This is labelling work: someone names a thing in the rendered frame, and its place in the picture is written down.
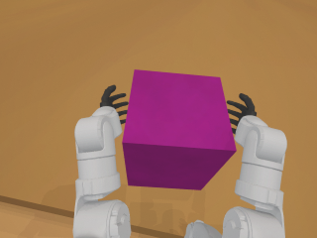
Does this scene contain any left robot hand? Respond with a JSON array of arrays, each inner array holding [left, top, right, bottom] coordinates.
[[100, 84, 129, 125]]

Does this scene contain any right robot hand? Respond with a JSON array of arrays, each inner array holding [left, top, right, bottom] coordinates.
[[227, 93, 257, 134]]

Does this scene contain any carton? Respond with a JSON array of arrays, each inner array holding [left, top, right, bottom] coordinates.
[[122, 69, 237, 190]]

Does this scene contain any robot left upper arm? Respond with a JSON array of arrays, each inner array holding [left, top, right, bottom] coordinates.
[[73, 199, 132, 238]]

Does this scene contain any robot left forearm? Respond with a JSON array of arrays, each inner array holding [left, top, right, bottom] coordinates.
[[72, 106, 123, 237]]

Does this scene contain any robot right forearm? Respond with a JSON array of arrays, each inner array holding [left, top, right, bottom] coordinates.
[[234, 115, 287, 238]]

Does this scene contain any robot right thigh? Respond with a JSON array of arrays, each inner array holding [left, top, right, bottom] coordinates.
[[185, 222, 222, 238]]

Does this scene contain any robot right upper arm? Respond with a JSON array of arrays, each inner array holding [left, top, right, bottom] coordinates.
[[222, 206, 285, 238]]

